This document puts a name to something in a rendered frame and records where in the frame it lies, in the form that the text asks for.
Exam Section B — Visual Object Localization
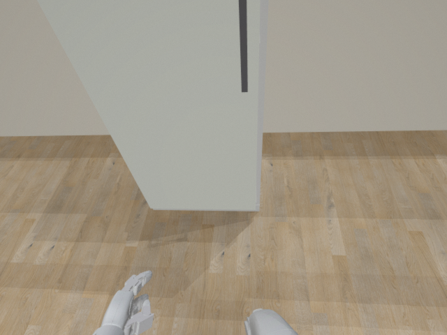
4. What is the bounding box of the robot right thigh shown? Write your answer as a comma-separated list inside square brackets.
[244, 309, 298, 335]

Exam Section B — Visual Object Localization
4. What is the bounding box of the fridge door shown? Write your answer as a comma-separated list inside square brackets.
[37, 0, 261, 210]

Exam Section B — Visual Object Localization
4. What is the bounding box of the left robot hand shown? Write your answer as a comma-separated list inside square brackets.
[101, 271, 154, 335]

